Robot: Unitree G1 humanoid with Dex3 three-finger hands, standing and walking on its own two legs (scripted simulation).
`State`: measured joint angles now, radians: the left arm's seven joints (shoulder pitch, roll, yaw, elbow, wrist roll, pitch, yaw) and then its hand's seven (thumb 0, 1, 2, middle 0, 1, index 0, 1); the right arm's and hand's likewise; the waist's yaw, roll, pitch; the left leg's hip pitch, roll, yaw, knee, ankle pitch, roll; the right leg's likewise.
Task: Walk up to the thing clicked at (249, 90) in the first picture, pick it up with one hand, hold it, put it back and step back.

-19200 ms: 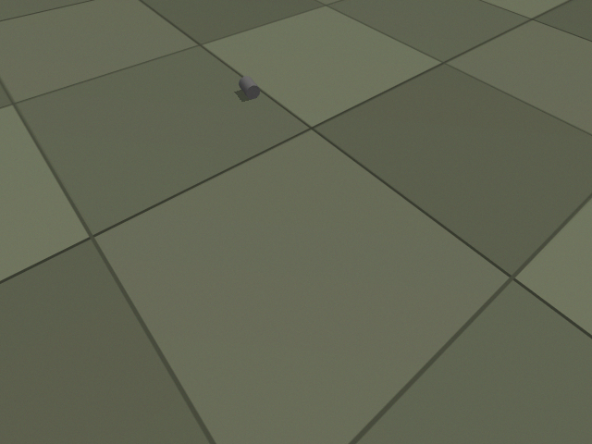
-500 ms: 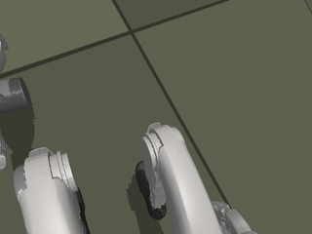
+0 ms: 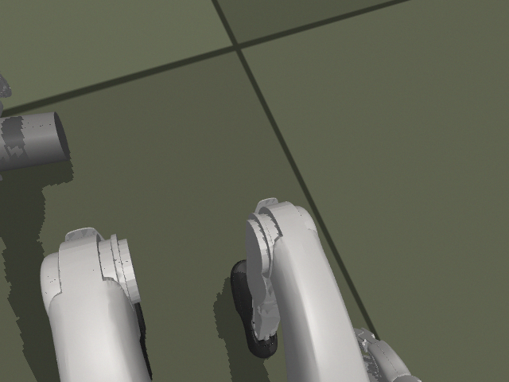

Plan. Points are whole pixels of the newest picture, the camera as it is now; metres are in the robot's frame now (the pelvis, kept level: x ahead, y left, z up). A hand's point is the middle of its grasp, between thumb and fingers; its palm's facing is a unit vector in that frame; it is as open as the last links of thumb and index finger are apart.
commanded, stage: rest palm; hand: left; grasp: from above
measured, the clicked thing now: (24, 141) +0.48 +0.30 -0.28
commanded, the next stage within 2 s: close in 1.40 s
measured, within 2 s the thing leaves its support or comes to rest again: neither
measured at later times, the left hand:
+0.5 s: hand (13, 141) +0.47 +0.30 -0.23, palm faces -0.46 -0.13 -0.88, open 14.1 cm
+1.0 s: hand (19, 144) +0.47 +0.30 -0.25, palm faces -0.44 -0.13 -0.89, open 14.1 cm
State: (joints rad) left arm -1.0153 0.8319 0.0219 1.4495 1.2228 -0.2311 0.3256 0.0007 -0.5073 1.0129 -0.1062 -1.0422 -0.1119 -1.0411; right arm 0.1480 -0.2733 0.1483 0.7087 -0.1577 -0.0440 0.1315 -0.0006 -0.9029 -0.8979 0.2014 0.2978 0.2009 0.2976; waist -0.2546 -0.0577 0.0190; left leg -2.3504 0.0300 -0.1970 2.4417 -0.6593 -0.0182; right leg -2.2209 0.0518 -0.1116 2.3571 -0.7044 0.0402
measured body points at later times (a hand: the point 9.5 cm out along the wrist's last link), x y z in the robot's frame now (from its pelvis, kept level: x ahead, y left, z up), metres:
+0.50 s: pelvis +0.00 +0.00 -0.01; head +0.27 +0.10 +0.33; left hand +0.49 +0.30 -0.18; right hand +0.03 -0.25 -0.09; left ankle +0.08 +0.13 -0.29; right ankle +0.10 -0.12 -0.29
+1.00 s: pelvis +0.00 +0.00 -0.02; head +0.28 +0.11 +0.32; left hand +0.49 +0.30 -0.20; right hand +0.06 -0.26 -0.08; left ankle +0.08 +0.13 -0.29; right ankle +0.10 -0.12 -0.29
